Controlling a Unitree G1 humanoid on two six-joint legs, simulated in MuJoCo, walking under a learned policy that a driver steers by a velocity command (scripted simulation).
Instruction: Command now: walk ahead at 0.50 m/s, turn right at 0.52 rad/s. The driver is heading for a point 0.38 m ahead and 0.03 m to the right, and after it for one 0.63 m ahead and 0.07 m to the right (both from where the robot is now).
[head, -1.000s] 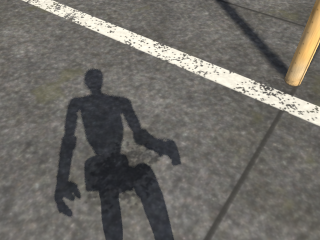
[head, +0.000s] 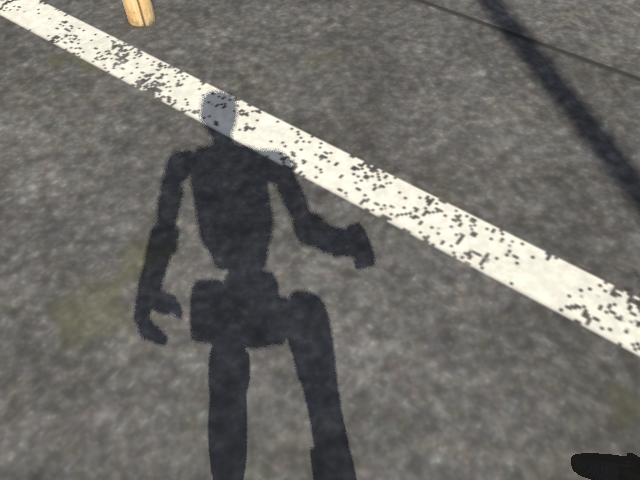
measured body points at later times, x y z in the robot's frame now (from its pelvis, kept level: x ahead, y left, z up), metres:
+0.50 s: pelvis +0.27 +0.03 +0.00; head +0.30 +0.03 +0.45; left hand +0.52 +0.24 -0.09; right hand +0.23 -0.25 -0.12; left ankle +0.26 +0.14 -0.75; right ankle +0.33 -0.16 -0.67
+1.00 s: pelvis +0.47 -0.11 +0.00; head +0.50 -0.15 +0.45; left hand +0.70 +0.07 -0.10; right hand +0.48 -0.43 -0.12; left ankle +0.64 -0.01 -0.68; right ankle +0.45 -0.19 -0.75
